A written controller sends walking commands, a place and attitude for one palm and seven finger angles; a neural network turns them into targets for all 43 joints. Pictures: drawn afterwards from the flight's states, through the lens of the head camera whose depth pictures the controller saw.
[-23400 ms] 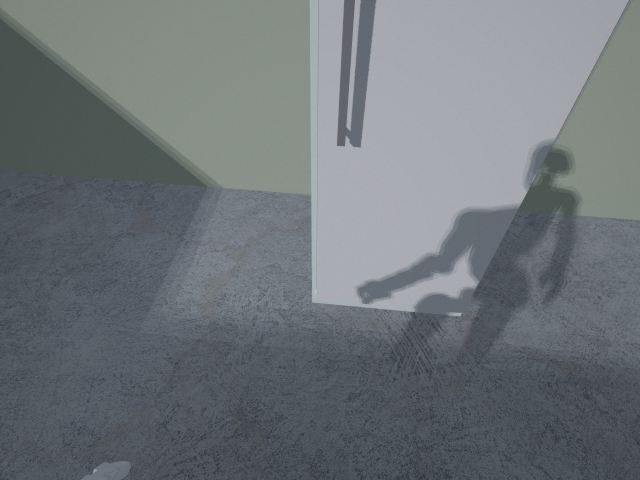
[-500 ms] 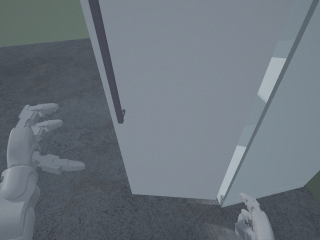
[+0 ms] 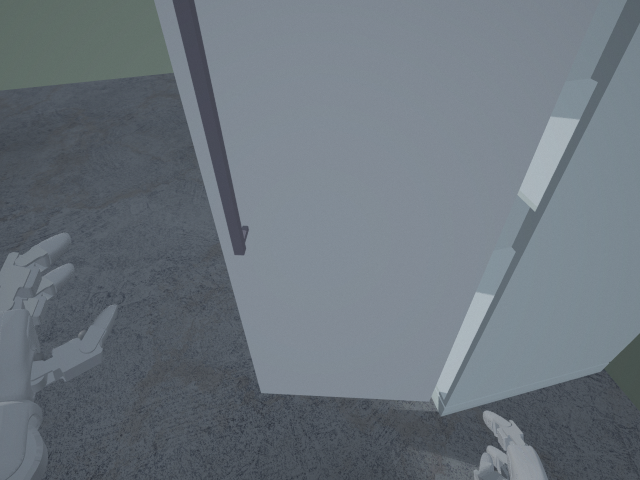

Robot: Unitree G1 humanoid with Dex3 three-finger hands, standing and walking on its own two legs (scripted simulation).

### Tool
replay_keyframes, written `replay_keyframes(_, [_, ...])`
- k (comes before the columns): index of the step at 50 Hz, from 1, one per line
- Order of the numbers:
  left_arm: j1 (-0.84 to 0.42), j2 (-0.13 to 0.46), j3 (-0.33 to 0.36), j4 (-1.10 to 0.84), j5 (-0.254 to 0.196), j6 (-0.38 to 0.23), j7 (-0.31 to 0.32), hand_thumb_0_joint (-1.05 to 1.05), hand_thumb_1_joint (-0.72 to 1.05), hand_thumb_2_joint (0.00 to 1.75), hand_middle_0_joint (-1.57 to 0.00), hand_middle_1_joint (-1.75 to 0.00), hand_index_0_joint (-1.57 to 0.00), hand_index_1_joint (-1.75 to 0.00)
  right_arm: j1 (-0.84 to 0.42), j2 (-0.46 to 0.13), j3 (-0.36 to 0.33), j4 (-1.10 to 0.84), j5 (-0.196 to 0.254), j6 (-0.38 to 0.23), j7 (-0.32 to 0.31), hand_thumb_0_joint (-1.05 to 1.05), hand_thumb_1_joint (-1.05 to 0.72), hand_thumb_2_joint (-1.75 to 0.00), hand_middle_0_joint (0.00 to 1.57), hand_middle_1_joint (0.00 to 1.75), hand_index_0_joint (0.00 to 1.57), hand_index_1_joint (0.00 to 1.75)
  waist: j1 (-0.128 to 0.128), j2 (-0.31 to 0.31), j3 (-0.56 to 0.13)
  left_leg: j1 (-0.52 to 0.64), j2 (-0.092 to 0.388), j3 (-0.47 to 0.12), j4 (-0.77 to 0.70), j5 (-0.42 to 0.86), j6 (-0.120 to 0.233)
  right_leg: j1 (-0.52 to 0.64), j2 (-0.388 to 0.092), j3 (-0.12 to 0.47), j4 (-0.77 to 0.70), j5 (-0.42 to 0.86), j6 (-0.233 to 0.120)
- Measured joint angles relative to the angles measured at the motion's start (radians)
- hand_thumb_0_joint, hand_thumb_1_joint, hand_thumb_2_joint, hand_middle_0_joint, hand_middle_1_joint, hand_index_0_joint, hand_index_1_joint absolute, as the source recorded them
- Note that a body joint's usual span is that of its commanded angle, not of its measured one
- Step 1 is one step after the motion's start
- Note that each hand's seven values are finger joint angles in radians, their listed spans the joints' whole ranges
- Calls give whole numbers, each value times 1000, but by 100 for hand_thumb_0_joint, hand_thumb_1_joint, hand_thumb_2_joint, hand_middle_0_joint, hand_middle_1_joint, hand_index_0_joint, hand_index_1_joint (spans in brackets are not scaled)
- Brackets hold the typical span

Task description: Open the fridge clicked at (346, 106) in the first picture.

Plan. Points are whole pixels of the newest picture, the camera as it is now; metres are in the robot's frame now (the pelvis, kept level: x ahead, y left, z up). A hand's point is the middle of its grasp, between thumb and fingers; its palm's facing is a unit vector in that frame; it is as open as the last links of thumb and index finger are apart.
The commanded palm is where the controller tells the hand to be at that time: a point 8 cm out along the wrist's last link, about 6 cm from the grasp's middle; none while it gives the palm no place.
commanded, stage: draw the hand back to the body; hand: left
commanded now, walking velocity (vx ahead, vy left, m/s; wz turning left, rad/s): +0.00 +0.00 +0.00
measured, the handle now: (218, 132) +0.49 +0.21 +0.21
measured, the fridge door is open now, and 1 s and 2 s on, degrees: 73 73 73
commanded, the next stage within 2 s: step back with the hand held close in 0.46 s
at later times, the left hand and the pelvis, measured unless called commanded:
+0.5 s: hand (55, 352) +0.17 +0.28 +0.16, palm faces +0.49 -0.80 -0.34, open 7.4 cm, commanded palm +0.12 +0.31 +0.17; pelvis -0.01 +0.01 +0.00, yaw +1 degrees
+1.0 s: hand (23, 385) +0.14 +0.29 +0.15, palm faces +0.41 -0.78 -0.48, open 7.4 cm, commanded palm +0.09 +0.33 +0.17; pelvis -0.05 +0.03 -0.01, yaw +0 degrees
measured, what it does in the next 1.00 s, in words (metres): shifts its weight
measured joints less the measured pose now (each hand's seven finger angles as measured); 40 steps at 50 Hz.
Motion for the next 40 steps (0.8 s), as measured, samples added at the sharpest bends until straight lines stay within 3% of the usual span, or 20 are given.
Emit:
replay_keyframes(7, [66, 2, 5, -60, 3, 1, 2, 1, 69, 80, -21, -43, -21, -42, -4, 0, -2, -12, -4, -6, 2, 1, -90, -90, 20, 30, 20, 30, 15, -4, -5, -5, -4, -6, 11, -6, 5, 3, -5, -5, 0, -2, 5])
replay_keyframes(13, [36, -4, 12, -47, 4, 2, 11, 1, 82, 86, -21, -35, -21, -35, -15, 6, 5, -10, -2, -4, -2, 1, -90, -90, 20, 30, 20, 30, 25, -3, 3, -9, -10, -15, 15, -2, 8, 5, -10, -14, 0, 1, 8])
replay_keyframes(31, [22, 2, 18, -49, 5, -5, 7, 2, 89, 90, -21, -31, -21, -30, 3, 15, 16, -9, 2, 6, 4, 1, -90, -89, 20, 30, 20, 30, 13, -1, 8, -14, -8, -16, 15, 13, 8, 0, -8, -15, -2, 16, 6])
replay_keyframes(35, [32, 10, 48, -64, 19, -34, 12, 2, 90, 90, -21, -31, -20, -30, -9, 5, 22, -41, 8, 37, 9, 1, -90, -89, 20, 30, 20, 30, -13, 0, -10, -114, 3, -19, 73, 2, 9, -85, 0, -18, 26, 22, 6])
replay_keyframes(40, [94, 19, 19, -117, 29, -37, 11, 2, 90, 90, -20, -31, -20, -30, -12, -7, 9, -85, 11, 71, 0, 1, -90, -89, 20, 30, 20, 30, -41, -9, -13, -199, -2, -4, 122, -4, 19, -182, -10, -3, 90, 14, 14])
